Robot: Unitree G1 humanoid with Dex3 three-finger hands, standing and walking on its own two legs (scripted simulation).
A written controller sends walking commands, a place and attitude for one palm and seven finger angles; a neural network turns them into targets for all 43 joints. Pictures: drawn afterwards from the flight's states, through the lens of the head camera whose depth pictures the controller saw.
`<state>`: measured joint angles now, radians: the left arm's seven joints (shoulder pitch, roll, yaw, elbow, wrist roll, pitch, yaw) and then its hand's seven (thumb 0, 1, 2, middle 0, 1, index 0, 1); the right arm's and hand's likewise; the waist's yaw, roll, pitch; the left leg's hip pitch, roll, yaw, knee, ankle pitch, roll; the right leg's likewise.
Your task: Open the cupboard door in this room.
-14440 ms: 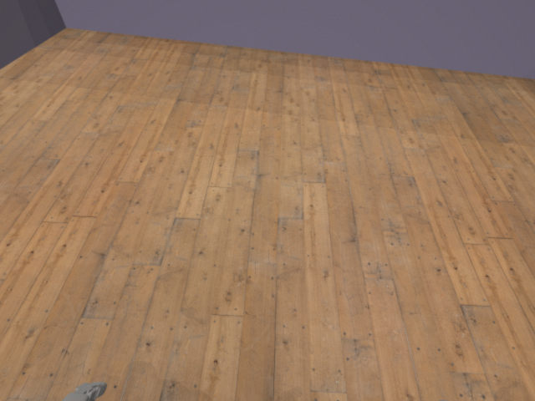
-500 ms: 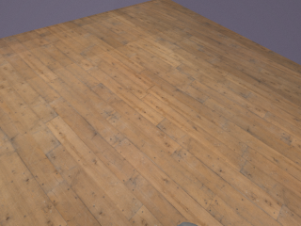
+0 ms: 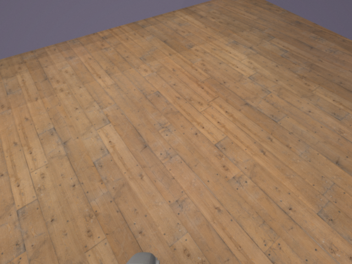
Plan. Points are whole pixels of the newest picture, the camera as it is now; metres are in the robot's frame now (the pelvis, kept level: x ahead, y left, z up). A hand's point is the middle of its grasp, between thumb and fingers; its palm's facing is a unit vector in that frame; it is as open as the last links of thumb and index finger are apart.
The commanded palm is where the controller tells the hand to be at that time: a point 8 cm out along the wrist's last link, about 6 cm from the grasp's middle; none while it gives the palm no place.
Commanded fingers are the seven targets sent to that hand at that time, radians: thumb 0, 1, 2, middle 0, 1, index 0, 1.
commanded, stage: turn or walk to find it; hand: left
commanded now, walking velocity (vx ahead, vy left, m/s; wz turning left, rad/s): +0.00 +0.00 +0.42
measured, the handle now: out of the picture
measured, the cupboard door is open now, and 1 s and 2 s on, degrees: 0 0 0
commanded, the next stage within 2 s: stand and wait in 1.82 s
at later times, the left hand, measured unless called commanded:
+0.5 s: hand out of the picture +0.01 +0.27 -0.17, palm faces +0.22 -0.94 -0.26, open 7.3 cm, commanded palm none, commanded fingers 0.00 0.90 0.90 -0.20 -0.30 -0.20 -0.30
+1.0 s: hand out of the picture -0.06 +0.19 -0.16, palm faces +0.44 -0.86 -0.26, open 7.3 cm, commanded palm none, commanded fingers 0.00 0.90 0.90 -0.20 -0.30 -0.20 -0.30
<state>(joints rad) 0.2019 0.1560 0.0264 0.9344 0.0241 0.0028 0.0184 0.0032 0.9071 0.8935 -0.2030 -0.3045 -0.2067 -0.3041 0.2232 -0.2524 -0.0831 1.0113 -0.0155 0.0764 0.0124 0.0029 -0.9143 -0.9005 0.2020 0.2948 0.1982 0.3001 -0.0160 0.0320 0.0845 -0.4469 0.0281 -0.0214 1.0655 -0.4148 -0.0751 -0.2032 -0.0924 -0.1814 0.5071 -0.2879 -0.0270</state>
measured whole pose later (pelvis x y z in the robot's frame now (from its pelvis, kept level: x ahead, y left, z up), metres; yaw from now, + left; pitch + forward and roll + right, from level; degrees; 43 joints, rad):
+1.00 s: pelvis -0.03 +0.00 +0.00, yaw +26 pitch -1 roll +2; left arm 0.23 0.17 0.03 0.94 0.03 0.00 0.02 0.00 0.91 0.89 -0.20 -0.30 -0.21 -0.30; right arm 0.21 -0.25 -0.08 1.02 -0.01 0.08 0.01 0.00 -0.91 -0.90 0.20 0.29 0.20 0.30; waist 0.00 0.02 0.09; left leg -0.41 0.04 0.00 0.97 -0.44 -0.08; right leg -0.20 -0.11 -0.21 0.52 -0.30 -0.02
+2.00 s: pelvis -0.07 -0.03 +0.00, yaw +50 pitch +0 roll +2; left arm 0.24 0.17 0.04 0.96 0.03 0.01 0.02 0.00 0.91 0.89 -0.20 -0.30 -0.21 -0.30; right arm 0.21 -0.24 -0.08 1.02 -0.01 0.08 0.01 0.00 -0.91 -0.90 0.20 0.29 0.20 0.30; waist 0.01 0.01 0.08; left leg -0.38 0.04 0.00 0.93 -0.44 -0.07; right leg -0.22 -0.11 -0.21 0.51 -0.28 -0.02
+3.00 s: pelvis -0.08 -0.04 +0.00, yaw +79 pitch +0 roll +2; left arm 0.21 0.17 0.03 0.92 0.03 0.01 0.01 0.00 0.91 0.89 -0.20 -0.30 -0.21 -0.30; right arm 0.21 -0.26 -0.08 1.00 -0.01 0.08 0.02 0.00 -0.91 -0.90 0.20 0.29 0.20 0.30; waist -0.01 0.02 0.10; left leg -0.41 0.04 -0.01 0.96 -0.44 -0.08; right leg -0.21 -0.12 -0.20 0.52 -0.30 -0.01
